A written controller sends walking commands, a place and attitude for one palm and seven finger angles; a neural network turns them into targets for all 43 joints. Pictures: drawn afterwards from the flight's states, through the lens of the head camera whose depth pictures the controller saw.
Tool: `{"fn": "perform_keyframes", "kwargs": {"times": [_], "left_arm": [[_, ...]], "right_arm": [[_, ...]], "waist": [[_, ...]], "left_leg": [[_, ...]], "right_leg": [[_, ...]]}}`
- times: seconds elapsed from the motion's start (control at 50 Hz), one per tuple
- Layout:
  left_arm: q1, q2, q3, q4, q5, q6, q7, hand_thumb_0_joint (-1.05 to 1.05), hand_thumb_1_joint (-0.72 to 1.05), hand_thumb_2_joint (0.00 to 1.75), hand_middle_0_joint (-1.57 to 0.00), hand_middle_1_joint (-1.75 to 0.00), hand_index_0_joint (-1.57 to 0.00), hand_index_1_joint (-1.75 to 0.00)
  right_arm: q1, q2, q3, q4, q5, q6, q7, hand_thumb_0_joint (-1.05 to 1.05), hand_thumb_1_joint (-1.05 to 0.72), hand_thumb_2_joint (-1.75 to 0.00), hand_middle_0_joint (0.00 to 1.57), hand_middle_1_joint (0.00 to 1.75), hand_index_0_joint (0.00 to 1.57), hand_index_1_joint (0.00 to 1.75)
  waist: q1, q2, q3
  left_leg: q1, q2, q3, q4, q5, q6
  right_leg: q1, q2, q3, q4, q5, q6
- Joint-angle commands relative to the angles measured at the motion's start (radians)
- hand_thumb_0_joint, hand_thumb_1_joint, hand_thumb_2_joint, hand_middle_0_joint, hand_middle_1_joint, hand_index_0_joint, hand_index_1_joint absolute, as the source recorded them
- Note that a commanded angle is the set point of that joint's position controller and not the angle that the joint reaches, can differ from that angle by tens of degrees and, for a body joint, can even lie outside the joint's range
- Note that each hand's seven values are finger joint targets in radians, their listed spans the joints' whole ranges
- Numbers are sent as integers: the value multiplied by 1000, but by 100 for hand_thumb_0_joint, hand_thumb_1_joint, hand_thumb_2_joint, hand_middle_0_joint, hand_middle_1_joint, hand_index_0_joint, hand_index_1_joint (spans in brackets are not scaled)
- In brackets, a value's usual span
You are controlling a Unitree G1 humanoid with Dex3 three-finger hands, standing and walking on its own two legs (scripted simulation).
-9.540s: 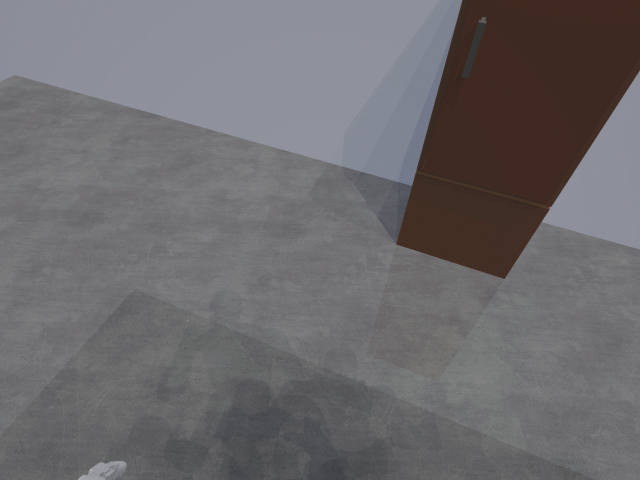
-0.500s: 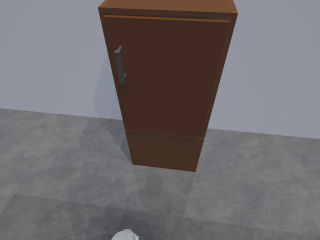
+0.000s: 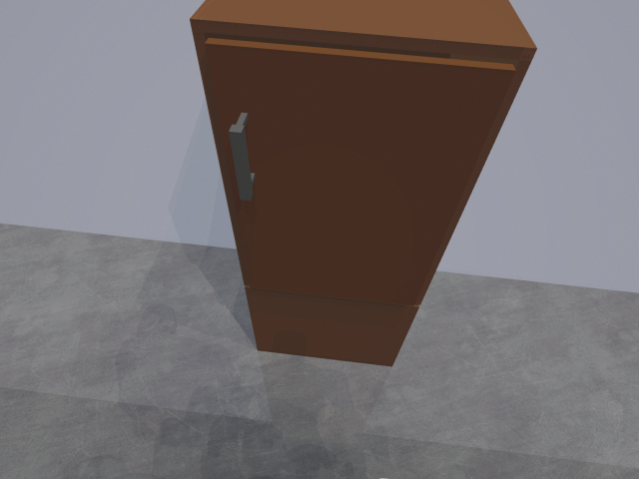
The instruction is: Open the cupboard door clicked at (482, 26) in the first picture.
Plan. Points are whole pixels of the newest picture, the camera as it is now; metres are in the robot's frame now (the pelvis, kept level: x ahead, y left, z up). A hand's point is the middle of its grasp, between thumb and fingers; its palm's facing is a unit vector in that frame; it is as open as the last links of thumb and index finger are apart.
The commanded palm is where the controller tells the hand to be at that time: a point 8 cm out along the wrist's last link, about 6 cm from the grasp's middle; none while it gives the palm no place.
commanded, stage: come to a stop and stand still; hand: left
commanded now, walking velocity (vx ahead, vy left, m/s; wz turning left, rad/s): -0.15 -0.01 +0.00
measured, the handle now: (244, 158) +0.56 +0.15 +0.08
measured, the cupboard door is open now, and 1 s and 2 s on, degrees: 0 0 0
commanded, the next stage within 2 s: look again from close up in 0.82 s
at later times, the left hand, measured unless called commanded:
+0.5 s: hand out of the picture +0.02 +0.17 -0.18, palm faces +0.07 -0.97 -0.22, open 7.4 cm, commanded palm none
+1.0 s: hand out of the picture -0.04 +0.16 -0.18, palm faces +0.01 -0.98 -0.20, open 7.4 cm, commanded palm none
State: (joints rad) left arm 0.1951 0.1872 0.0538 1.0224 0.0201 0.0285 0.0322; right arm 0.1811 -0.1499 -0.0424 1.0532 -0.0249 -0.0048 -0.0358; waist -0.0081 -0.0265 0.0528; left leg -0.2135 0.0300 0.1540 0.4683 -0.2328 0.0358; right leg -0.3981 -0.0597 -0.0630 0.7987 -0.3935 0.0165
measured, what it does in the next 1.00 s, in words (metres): steps on the spot: right foot, then left foot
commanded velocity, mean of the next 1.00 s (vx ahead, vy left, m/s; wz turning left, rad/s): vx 0.00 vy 0.05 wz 0.00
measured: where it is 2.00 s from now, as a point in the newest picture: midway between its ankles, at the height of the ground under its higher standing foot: outside the picture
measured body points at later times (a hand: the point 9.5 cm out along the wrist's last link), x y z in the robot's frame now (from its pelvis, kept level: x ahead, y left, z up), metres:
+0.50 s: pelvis -0.03 -0.02 -0.01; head +0.00 -0.02 +0.44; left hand +0.02 +0.22 -0.16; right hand +0.02 -0.26 -0.16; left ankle -0.07 +0.11 -0.74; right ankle +0.03 -0.14 -0.74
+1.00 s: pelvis -0.02 +0.00 +0.00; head +0.00 -0.01 +0.45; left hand -0.04 +0.22 -0.16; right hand -0.03 -0.22 -0.16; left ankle -0.07 +0.11 -0.74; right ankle +0.02 -0.14 -0.74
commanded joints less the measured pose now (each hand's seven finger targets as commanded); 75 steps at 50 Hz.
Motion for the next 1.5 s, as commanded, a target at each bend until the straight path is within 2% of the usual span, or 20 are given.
{"fn": "perform_keyframes", "kwargs": {"times": [0.0,0.06,0.1,0.12,0.22,0.34,0.42,0.44,0.48,0.5,0.54,0.64,0.7,0.88,0.9,0.92,0.96,1.2,1.46,1.48], "left_arm": [[117,48,13,-42,2,12,-3,0,90,90,-20,-30,-20,-30],[144,83,16,-47,6,-11,-4,0,90,90,-20,-30,-20,-30],[113,196,26,-61,10,-32,3,0,90,90,-20,-30,-20,-30],[108,198,21,-69,6,-32,2,0,90,90,-20,-30,-20,-30],[-4,159,22,-95,6,-29,13,0,90,90,-20,-30,-20,-30],[61,185,37,-61,12,-30,12,0,90,90,-20,-30,-20,-30],[21,177,33,-48,2,-21,7,0,90,90,-20,-30,-20,-30],[2,155,29,-49,-2,-18,6,0,90,90,-20,-30,-20,-30],[2,78,10,-67,-14,-6,-2,0,90,90,-20,-30,-20,-30],[-7,61,4,-62,-9,-5,-5,0,90,90,-20,-30,-20,-30],[18,58,0,-27,5,1,-9,0,90,90,-20,-30,-20,-30],[92,77,-20,39,-1,-20,-10,0,90,90,-20,-30,-20,-30],[88,79,-25,55,-2,-20,-8,0,90,90,-20,-30,-20,-30],[124,58,-35,87,-8,-37,0,0,90,90,-20,-30,-20,-30],[219,77,-46,118,0,-57,45,0,90,90,-20,-30,-20,-30],[184,118,-39,82,-6,-68,34,0,90,90,-20,-30,-20,-30],[145,105,-38,65,-5,-68,13,0,90,90,-20,-30,-20,-30],[95,92,-25,48,-8,-64,1,0,90,90,-20,-30,-20,-30],[26,162,-5,17,-10,-69,-4,0,90,90,-20,-30,-20,-30],[183,130,-10,66,-15,-68,40,0,90,90,-20,-30,-20,-30]], "right_arm": [[15,-182,-46,-56,-5,11,-10,0,-90,-90,20,30,20,30],[29,-166,-51,-59,3,21,2,0,-90,-90,20,30,20,30],[60,-68,-34,-85,20,33,11,0,-90,-90,20,30,20,30],[57,-81,-38,-82,21,46,10,0,-90,-90,20,30,20,30],[75,-93,-35,-59,15,54,18,0,-90,-90,20,30,20,30],[37,-87,-21,-77,18,36,25,0,-90,-90,20,30,20,30],[137,-72,-13,-37,18,24,22,0,-90,-90,20,30,20,30],[172,-76,-12,-22,19,18,21,0,-90,-90,20,30,20,30],[144,-153,-21,-38,7,8,15,0,-90,-90,20,30,20,30],[83,-181,-20,-59,5,11,12,0,-90,-90,20,30,20,30],[5,-151,-11,-62,6,6,9,0,-90,-90,20,30,20,30],[74,-115,4,-27,17,-2,3,0,-90,-90,20,30,20,30],[103,-116,4,-12,17,5,7,0,-90,-90,20,30,20,30],[159,-91,16,31,20,-14,4,0,-90,-90,20,30,20,30],[67,-131,21,-38,21,-33,14,0,-90,-90,20,30,20,30],[142,-84,24,-55,18,-26,16,0,-90,-90,20,30,20,30],[163,-82,29,-54,7,-32,19,0,-90,-90,20,30,20,30],[199,-120,26,-34,9,-43,0,0,-90,-90,20,30,20,30],[137,-163,17,-16,7,-42,-1,0,-90,-90,20,30,20,30],[51,-163,6,-69,20,-35,11,0,-90,-90,20,30,20,30]], "waist": [[23,206,-27],[40,94,-70],[23,-217,-88],[36,-132,-110],[13,-114,-98],[62,-131,-124],[16,-136,-122],[-3,-99,-117],[7,178,-61],[22,219,-7],[49,213,32],[38,80,43],[23,29,81],[17,34,0],[48,55,6],[4,84,-100],[3,132,-67],[10,-16,46],[14,23,-33],[66,-186,-51]], "left_leg": [[14,304,-198,-84,611,119],[-2,202,-132,52,379,27],[-158,-10,-51,319,-307,-62],[-133,-10,-123,454,-380,-57],[-211,-3,-173,578,-259,-75],[-161,-10,-139,283,-264,-83],[47,-31,-103,3,-79,-66],[123,-14,-114,-73,-18,-58],[69,179,-344,-211,-69,20],[-64,243,-380,-271,-119,62],[-165,193,-310,-289,-163,55],[-61,94,-215,-169,18,5],[-73,81,-213,-193,-146,-11],[5,83,-190,-181,-4,-15],[-41,100,-130,-1,135,-36],[-33,28,-156,-40,-47,-41],[-41,49,-176,-73,-23,-26],[-39,65,-188,-117,90,-3],[13,68,-167,-109,135,-16],[-68,91,-101,124,87,-47]], "right_leg": [[62,-4,16,-62,29,-8],[195,-25,23,-349,359,-8],[235,-320,315,-424,860,-169],[192,-349,274,-441,834,-232],[225,-255,209,-430,662,-214],[318,-263,263,-445,550,-216],[185,-195,225,-437,327,-142],[121,-159,189,-410,215,-106],[21,-19,65,-291,64,-19],[79,-1,12,-244,66,1],[176,-9,17,-206,104,-1],[205,-33,80,-387,284,-13],[165,-39,106,-431,166,-13],[212,-51,94,-434,271,-18],[224,-93,112,-346,535,-34],[255,-109,150,-356,365,-54],[189,-66,110,-346,148,-57],[191,-48,92,-332,323,-56],[263,-70,105,-343,456,-74],[311,-122,145,-325,856,-38]]}}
